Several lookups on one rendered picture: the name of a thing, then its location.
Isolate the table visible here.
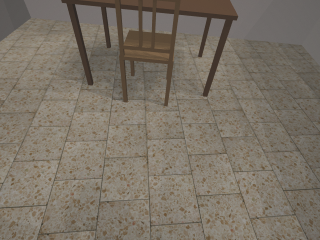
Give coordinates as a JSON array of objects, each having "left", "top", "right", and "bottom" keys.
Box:
[{"left": 61, "top": 0, "right": 238, "bottom": 97}]

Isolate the chair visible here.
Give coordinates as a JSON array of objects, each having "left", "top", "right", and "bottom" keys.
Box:
[{"left": 115, "top": 0, "right": 181, "bottom": 107}]

